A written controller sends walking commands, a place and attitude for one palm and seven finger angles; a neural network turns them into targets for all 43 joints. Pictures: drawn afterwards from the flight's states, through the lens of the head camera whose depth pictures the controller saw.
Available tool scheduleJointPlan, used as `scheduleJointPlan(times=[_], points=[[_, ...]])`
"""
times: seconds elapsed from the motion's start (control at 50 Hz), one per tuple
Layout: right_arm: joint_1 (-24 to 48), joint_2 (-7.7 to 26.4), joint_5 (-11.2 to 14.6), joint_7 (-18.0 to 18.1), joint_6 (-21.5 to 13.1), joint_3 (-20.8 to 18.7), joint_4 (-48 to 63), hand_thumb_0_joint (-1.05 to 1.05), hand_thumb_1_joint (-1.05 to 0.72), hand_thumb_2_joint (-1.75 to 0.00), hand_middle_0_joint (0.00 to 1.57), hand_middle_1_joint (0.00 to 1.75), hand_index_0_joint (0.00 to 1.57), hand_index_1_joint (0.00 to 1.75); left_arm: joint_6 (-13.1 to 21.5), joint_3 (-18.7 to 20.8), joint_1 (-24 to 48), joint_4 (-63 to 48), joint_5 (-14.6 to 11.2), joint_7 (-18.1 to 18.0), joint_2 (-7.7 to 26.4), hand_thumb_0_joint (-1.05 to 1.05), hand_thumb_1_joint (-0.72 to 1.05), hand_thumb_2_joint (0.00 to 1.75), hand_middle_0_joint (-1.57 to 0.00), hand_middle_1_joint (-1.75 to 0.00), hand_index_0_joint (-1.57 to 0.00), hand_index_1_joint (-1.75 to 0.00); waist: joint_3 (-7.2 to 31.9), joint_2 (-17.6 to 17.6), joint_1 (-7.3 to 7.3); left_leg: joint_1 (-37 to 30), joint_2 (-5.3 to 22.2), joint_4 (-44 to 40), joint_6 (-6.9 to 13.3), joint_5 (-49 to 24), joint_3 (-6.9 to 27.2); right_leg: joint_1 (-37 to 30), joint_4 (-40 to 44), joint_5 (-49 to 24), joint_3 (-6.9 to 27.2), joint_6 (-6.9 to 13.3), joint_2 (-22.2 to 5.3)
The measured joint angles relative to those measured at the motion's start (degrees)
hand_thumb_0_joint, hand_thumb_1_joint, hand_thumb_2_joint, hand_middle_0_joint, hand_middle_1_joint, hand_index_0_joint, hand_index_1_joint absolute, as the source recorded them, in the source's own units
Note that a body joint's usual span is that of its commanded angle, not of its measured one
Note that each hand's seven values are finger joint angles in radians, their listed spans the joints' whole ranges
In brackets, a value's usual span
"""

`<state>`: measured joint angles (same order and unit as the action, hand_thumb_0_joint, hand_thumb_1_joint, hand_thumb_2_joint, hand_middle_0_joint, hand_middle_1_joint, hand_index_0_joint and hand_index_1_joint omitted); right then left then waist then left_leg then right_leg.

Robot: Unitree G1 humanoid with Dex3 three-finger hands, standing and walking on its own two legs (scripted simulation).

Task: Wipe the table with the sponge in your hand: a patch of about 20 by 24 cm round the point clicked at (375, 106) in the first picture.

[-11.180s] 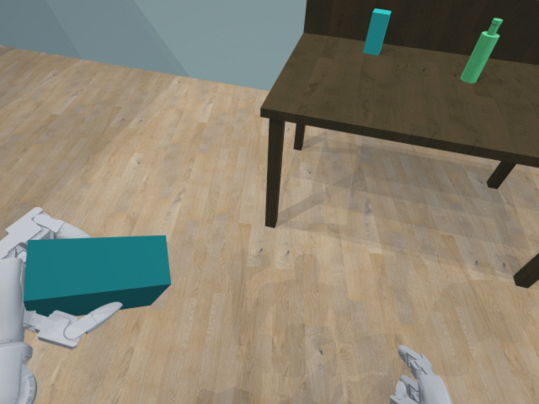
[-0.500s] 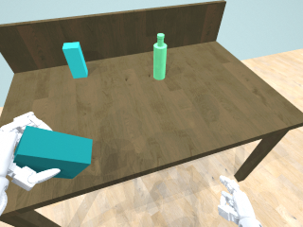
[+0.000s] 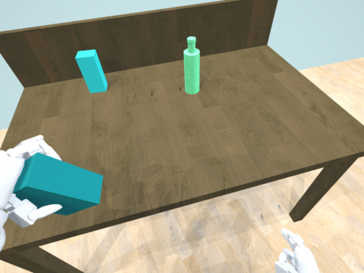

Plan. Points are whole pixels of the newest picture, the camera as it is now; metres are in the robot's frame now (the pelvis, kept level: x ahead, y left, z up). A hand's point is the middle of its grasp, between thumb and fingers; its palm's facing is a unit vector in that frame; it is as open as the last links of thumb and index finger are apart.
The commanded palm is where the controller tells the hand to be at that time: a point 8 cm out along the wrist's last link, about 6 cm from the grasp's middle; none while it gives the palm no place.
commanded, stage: turn the palm down, sponge in hand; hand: left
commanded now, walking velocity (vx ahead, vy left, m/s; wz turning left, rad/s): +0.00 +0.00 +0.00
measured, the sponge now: (65, 190) +0.23 +0.25 +0.11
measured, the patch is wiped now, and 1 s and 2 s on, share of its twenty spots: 0.00 0.00 0.00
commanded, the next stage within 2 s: move the sponge above the wiping area in 1.42 s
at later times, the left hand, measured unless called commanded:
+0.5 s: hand (28, 185) +0.23 +0.31 +0.13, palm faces +0.16 -0.28 -0.94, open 10.1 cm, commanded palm +0.20 +0.31 +0.18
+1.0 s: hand (27, 191) +0.22 +0.32 +0.11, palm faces +0.02 -0.09 -1.00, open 10.0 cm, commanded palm +0.19 +0.32 +0.18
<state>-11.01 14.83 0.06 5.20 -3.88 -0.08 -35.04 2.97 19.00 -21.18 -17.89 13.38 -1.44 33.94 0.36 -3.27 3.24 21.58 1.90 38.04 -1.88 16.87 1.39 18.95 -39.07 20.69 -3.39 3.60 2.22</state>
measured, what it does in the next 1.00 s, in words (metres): stands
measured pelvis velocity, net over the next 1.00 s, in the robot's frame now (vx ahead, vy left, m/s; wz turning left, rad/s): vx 0.00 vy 0.04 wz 0.00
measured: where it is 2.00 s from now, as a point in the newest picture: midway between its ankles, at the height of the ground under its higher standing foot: outside the picture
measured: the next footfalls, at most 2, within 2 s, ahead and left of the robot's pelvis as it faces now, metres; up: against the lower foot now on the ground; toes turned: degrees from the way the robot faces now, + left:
none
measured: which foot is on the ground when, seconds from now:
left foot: down 0.00-1.00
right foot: down 0.00-1.00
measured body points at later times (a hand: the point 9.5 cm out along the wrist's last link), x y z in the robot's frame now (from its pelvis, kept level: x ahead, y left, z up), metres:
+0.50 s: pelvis +0.01 +0.03 +0.01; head +0.01 +0.00 +0.46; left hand +0.21 +0.33 +0.18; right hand +0.23 -0.18 -0.07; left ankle +0.03 +0.15 -0.72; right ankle +0.00 -0.07 -0.72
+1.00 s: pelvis +0.00 +0.04 +0.02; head +0.00 +0.00 +0.47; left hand +0.22 +0.32 +0.17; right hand +0.25 -0.16 -0.06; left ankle +0.03 +0.15 -0.72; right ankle +0.00 -0.07 -0.72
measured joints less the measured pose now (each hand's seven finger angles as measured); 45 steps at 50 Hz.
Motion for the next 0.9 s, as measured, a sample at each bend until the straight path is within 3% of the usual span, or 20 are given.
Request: scheduleJointPlan(times=[0.12,0.36,0.54,0.74,0.9], points=[[-1.09,1.50,0.60,0.19,1.20,-0.91,1.12,0.01,-0.91,-0.90,0.20,0.30,0.20,0.30,-3.79,-0.13,-2.72,-1.47,3.85,-1.70,-0.15,-0.02,-0.49,1.01,-0.73,-1.34,-0.75,-1.34,0.80,-0.40,0.46,0.63,-0.38,0.66,0.12,0.89,-0.14,0.51,-0.53,0.86,0.14,-0.42,-0.40],[2.33,0.19,1.14,0.90,2.46,0.30,1.97,0.01,-0.91,-0.90,0.20,0.30,0.20,0.30,-8.37,-7.73,-1.11,-2.40,14.51,-4.58,-1.28,-0.02,-0.49,1.01,-0.73,-1.34,-0.75,-1.34,1.57,-0.96,1.10,-0.10,-1.13,0.08,1.19,0.96,-0.63,-0.65,1.05,0.31,0.63,-1.57,-1.15],[4.88,-0.76,1.75,0.60,4.43,2.55,1.98,0.01,-0.91,-0.90,0.20,0.30,0.20,0.30,-15.90,-12.00,2.78,-0.26,21.45,-1.90,-2.05,-0.02,-0.49,1.01,-0.73,-1.34,-0.75,-1.34,1.10,-1.88,1.81,-4.07,-1.78,-4.25,2.11,-1.05,-1.28,-4.70,5.81,-2.10,1.26,-2.45,-1.75],[6.92,-0.64,1.45,-0.01,5.30,2.82,0.03,0.01,-0.90,-0.90,0.20,0.30,0.20,0.30,-16.72,-16.04,5.85,1.90,28.99,-0.85,-2.89,-0.01,-0.49,1.01,-0.73,-1.34,-0.75,-1.34,-0.31,-2.19,3.10,-7.11,-2.29,-8.31,2.62,-3.38,-1.33,-7.89,10.11,-4.54,1.30,-2.88,-2.20],[8.22,-0.21,1.42,-0.57,5.49,2.66,-1.55,0.01,-0.91,-0.90,0.20,0.30,0.20,0.30,-18.74,-18.26,8.90,5.59,33.43,0.04,-3.77,-0.01,-0.49,1.01,-0.73,-1.34,-0.75,-1.34,-1.36,-2.57,3.58,-8.93,-2.43,-10.59,2.69,-4.74,-1.20,-9.65,12.17,-5.74,1.18,-2.84,-2.29]])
